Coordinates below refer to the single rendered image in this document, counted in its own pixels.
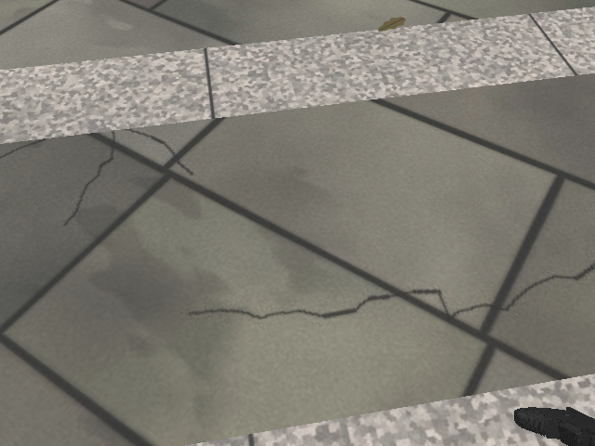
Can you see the robot right hand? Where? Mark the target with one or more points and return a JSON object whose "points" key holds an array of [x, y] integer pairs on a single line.
{"points": [[572, 427]]}

